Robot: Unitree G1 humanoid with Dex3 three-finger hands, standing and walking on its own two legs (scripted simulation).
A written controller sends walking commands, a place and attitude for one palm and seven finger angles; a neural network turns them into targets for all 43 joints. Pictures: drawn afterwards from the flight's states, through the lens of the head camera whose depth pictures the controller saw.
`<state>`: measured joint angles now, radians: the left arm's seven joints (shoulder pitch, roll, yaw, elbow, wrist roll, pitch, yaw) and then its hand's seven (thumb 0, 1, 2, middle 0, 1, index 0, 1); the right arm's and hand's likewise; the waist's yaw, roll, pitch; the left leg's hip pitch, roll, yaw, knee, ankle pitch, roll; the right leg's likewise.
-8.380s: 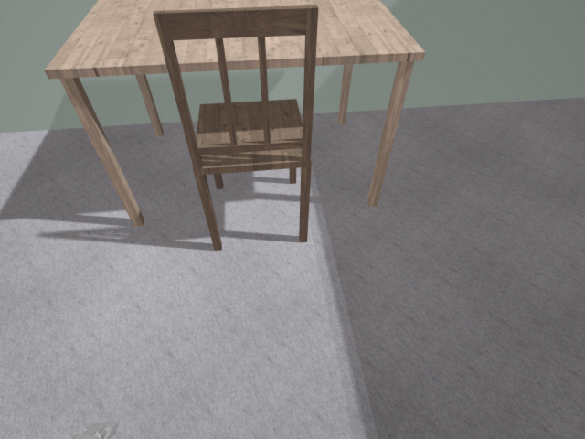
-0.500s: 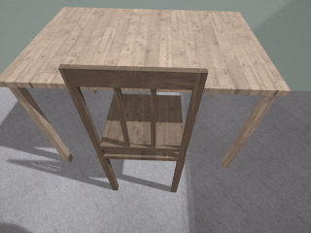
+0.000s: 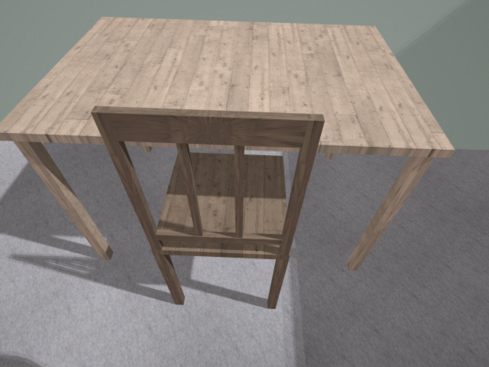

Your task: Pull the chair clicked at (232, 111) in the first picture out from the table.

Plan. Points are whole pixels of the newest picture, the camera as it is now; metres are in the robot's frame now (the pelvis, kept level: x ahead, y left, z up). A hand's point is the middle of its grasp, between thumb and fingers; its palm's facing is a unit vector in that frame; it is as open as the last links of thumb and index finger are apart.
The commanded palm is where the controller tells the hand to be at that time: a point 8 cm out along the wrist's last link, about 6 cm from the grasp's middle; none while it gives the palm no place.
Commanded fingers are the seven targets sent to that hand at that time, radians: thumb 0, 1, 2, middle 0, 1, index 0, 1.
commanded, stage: look again from close up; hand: left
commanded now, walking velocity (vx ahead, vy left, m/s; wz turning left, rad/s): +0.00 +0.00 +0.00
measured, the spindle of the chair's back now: (192, 195) +0.48 +0.16 -0.06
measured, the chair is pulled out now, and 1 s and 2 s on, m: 0.00 0.00 0.00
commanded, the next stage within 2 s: shuffle to correct the standing spot in 1.66 s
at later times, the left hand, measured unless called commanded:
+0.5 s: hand out of the picture -0.03 +0.14 -0.17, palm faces +0.04 -0.98 -0.17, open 7.4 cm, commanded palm none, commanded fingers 0.00 0.90 0.90 -0.20 -0.30 -0.20 -0.30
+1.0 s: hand out of the picture -0.04 +0.13 -0.17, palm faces +0.06 -0.98 -0.16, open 7.4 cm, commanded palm none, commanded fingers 0.00 0.90 0.90 -0.20 -0.30 -0.20 -0.30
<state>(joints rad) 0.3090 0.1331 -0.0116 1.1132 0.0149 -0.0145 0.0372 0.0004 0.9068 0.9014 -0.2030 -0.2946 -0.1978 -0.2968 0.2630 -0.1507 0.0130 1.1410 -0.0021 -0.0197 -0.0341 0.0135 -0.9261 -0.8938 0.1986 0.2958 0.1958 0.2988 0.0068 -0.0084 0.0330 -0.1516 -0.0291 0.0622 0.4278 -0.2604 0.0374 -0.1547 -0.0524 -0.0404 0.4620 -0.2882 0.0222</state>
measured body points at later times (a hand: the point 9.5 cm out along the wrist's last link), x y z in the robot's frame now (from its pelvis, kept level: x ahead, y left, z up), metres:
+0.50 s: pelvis +0.00 -0.01 +0.00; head +0.00 -0.02 +0.45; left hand -0.03 +0.20 -0.16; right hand -0.01 -0.23 -0.16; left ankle -0.02 +0.09 -0.74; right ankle -0.03 -0.13 -0.74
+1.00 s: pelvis -0.02 -0.03 +0.00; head -0.01 -0.03 +0.45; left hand -0.05 +0.18 -0.16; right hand -0.02 -0.23 -0.16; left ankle -0.02 +0.09 -0.74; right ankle -0.03 -0.13 -0.74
